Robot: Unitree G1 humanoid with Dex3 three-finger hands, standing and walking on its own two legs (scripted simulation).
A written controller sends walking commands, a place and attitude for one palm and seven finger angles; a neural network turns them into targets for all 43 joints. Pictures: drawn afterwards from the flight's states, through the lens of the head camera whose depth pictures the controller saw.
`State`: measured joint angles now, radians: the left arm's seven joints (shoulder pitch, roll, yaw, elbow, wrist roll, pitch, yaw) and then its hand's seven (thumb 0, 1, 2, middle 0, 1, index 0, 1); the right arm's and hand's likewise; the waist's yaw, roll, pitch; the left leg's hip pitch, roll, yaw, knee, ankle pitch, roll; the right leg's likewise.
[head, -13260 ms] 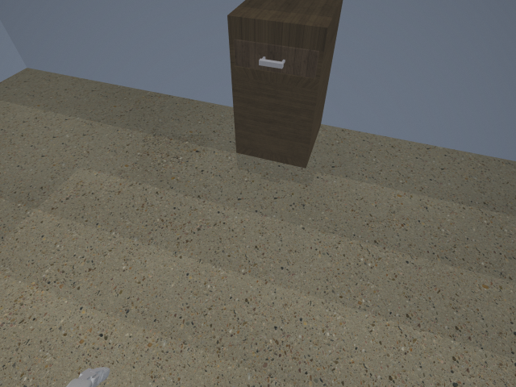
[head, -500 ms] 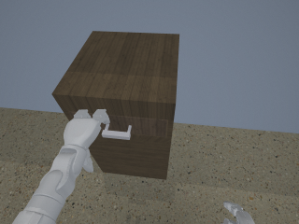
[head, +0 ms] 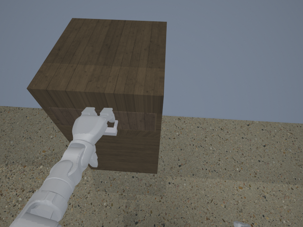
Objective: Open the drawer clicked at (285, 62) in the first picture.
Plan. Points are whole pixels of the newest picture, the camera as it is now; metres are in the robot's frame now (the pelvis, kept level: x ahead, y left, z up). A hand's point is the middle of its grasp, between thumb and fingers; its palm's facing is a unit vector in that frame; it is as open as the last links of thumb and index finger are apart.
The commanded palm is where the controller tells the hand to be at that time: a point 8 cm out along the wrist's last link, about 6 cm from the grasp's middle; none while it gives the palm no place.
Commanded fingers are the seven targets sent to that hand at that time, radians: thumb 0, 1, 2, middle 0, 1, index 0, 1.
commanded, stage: move the hooked fingers above the handle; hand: left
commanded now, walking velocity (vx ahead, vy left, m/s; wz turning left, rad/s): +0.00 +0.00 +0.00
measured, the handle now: (103, 126) +0.47 +0.20 -0.12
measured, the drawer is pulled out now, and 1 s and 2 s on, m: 0.00 0.00 0.00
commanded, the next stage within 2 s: none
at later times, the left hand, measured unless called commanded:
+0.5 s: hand (109, 132) +0.41 +0.15 -0.06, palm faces +0.00 -0.06 -1.00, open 13.8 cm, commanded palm +0.39 +0.19 -0.01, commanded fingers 0.00 -0.50 0.30 -0.30 -1.20 -0.30 -1.20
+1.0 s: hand (104, 136) +0.40 +0.17 -0.07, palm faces -0.09 -0.07 -0.99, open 13.8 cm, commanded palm +0.40 +0.20 -0.01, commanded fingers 0.00 -0.50 0.30 -0.30 -1.20 -0.30 -1.20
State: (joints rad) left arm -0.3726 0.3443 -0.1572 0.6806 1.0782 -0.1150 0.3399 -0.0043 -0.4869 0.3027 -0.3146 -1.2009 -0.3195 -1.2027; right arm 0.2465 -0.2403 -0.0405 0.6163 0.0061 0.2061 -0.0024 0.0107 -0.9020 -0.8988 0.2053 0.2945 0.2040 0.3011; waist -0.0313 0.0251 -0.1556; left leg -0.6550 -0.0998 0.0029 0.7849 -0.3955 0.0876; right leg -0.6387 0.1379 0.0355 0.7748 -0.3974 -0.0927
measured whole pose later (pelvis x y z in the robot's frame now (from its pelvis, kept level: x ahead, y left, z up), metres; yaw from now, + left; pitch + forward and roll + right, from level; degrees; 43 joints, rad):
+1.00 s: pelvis -0.02 -0.01 -0.04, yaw +1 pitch +24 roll -1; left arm -0.61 0.38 -0.12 0.96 1.13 -0.18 0.44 0.00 -0.49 0.30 -0.32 -1.20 -0.32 -1.21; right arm 0.30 -0.26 -0.04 0.65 -0.01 0.15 -0.03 0.01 -0.90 -0.90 0.21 0.29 0.21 0.30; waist -0.09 0.04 -0.21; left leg -0.98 -0.09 -0.03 1.04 -0.46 0.07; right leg -0.95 0.16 -0.03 0.99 -0.45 -0.11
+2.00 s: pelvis -0.02 +0.02 -0.03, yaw +0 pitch +20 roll -3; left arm -0.59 0.24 -0.21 0.90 1.15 -0.12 0.45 0.00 -0.49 0.30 -0.32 -1.20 -0.32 -1.20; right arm 0.26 -0.21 -0.02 0.63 -0.02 0.22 -0.01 0.01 -0.90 -0.90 0.21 0.29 0.21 0.30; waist -0.09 0.04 -0.21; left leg -0.90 -0.10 -0.01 1.01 -0.45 0.11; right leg -0.86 0.14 -0.01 0.95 -0.45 -0.06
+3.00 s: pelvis -0.02 +0.00 -0.04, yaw +1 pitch +22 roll -2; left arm -0.58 0.32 -0.20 0.89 1.09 -0.21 0.38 -0.01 -0.49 0.30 -0.32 -1.20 -0.32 -1.20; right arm 0.29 -0.26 -0.05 0.67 -0.01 0.15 -0.04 0.01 -0.90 -0.90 0.21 0.29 0.21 0.30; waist -0.08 0.05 -0.21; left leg -0.94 -0.10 -0.03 1.03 -0.47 0.08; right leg -0.91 0.15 -0.04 0.98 -0.46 -0.10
